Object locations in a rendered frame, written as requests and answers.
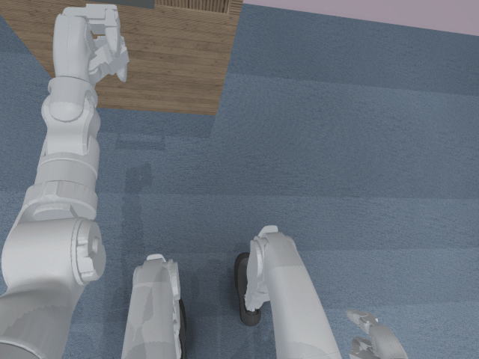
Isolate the robot right hand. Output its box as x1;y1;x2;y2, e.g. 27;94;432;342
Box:
347;309;408;359

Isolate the robot left forearm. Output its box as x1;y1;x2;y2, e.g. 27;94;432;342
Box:
1;76;100;284

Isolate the robot left hand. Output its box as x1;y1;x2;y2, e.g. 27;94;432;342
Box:
53;4;129;88

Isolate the cabinet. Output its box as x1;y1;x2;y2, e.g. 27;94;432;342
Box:
0;0;243;115

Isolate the right robot foot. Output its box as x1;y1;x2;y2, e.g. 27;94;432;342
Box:
234;252;261;326

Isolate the robot left upper arm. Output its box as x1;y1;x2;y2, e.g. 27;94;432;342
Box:
0;217;106;359

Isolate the right robot thigh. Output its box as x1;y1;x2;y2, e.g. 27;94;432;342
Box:
250;232;342;359

